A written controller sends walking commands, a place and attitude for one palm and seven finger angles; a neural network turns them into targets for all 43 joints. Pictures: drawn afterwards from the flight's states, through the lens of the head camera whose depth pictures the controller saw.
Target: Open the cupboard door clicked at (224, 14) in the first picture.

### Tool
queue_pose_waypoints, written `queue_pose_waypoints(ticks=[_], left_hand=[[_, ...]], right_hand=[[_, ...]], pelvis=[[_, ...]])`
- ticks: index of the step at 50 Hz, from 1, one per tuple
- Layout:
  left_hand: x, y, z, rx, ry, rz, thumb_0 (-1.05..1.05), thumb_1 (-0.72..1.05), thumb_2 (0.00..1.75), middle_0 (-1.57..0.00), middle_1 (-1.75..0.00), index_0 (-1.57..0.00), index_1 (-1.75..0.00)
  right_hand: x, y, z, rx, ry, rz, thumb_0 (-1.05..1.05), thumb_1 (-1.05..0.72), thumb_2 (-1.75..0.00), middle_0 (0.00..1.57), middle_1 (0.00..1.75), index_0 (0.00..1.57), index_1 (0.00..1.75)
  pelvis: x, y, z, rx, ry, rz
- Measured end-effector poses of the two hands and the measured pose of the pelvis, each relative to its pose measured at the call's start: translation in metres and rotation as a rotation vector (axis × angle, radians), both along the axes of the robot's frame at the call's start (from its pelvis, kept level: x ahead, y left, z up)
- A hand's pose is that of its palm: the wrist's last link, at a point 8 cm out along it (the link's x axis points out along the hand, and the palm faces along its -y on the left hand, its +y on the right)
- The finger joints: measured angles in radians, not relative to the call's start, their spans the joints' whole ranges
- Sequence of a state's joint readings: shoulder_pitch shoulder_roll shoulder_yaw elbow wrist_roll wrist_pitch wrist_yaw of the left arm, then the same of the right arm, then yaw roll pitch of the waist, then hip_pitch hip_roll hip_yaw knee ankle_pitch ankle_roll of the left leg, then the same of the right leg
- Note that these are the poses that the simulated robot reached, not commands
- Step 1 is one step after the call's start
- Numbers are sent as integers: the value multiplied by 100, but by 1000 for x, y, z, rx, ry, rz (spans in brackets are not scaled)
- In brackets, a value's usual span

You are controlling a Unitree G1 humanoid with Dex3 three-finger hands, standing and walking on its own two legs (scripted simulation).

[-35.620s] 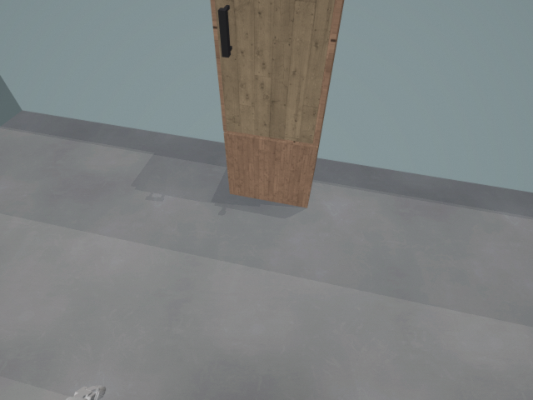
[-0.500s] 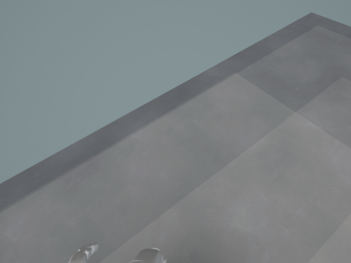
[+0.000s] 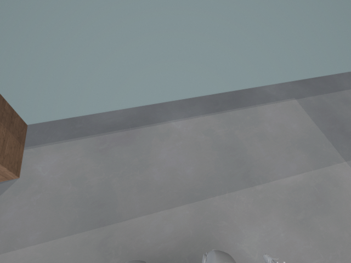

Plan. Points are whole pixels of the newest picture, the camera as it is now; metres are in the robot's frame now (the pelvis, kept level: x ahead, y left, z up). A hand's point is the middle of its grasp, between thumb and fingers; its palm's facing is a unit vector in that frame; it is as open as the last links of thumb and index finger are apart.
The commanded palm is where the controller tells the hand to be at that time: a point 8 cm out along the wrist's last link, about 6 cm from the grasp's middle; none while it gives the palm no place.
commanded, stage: turn to face it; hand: left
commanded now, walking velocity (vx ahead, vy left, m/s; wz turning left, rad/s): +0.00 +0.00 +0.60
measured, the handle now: out of the picture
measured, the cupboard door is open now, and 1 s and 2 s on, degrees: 44 44 44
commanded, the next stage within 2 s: take the last steps up to it in 1.82 s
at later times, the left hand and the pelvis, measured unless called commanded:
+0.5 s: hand out of the picture +0.03 +0.16 -0.15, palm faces +0.33 -0.91 -0.25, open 7.3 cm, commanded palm none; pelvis +0.01 -0.05 +0.01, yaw +19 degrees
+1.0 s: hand out of the picture +0.01 +0.18 -0.15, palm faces +0.58 -0.76 -0.29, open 7.4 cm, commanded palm none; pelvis +0.04 -0.06 -0.01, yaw +36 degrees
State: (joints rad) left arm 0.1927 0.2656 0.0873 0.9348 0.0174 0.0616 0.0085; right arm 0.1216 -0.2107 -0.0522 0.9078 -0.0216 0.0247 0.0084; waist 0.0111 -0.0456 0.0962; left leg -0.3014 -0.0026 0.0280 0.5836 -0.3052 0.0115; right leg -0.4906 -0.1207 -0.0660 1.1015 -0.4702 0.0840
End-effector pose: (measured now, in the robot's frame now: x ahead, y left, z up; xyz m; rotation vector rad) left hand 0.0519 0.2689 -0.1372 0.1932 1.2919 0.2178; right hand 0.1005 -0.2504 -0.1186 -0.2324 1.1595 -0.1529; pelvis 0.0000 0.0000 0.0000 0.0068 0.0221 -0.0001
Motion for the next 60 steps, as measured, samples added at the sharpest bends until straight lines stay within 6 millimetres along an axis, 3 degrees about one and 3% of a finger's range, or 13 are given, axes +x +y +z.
queue_pose_waypoints(ticks=[9,13,17,22,28,31,35,42,49,54,60], left_hand=[[24,-25,21,25,-123,35,1,91,90,-20,-30,-20,-30],[20,-45,25,49,-165,58,1,91,90,-20,-30,-20,-30],[-2,-62,31,38,-137,115,1,91,90,-20,-30,-20,-30],[-29,-74,27,8,-97,203,1,91,90,-20,-30,-20,-30],[-74,-63,13,-6,-66,336,0,91,90,-21,-30,-20,-30],[-101,-50,-5,-17,-36,400,0,91,90,-21,-30,-20,-30],[-122,-37,-9,-5,22,459,1,91,90,-20,-30,-20,-30],[-106,-30,14,28,-60,504,1,91,90,-20,-30,-20,-30],[-81,-50,23,88,-158,534,1,91,90,-20,-30,-20,-30],[-90,-81,29,80,-148,600,1,91,90,-20,-30,-20,-30],[-113,-112,25,24,-105,708,1,91,90,-20,-30,-20,-30]], right_hand=[[-5,-16,-15,40,83,47,0,-90,-90,21,30,21,30],[2,-32,-31,60,108,68,0,-90,-90,21,30,21,30],[17,-38,-25,65,124,110,0,-91,-90,20,30,20,30],[41,-30,-16,64,129,189,0,-91,-90,20,30,20,30],[83,4,-11,39,98,335,0,-91,-90,20,30,20,30],[107,27,-13,22,30,406,0,-91,-90,20,30,20,30],[120,46,-5,8,-21,459,0,-91,-90,20,30,20,30],[120,49,-2,6,28,520,0,-91,-90,21,30,21,30],[134,32,-26,37,89,550,0,-90,-90,21,30,21,30],[153,29,-27,33,126,601,0,-91,-90,21,30,20,30],[171,50,-14,23,138,689,0,-91,-90,20,30,20,30]], pelvis=[[4,-24,3,0,9,95],[5,-40,-3,8,1,151],[7,-46,5,27,-14,208],[12,-50,11,42,-10,287],[12,-41,5,35,-9,382],[12,-29,-8,13,-5,420],[10,-25,-8,13,-8,454],[17,-30,5,-5,-2,526],[35,-53,-5,7,3,613],[41,-60,2,20,-16,694],[46,-60,10,33,-4,788]])
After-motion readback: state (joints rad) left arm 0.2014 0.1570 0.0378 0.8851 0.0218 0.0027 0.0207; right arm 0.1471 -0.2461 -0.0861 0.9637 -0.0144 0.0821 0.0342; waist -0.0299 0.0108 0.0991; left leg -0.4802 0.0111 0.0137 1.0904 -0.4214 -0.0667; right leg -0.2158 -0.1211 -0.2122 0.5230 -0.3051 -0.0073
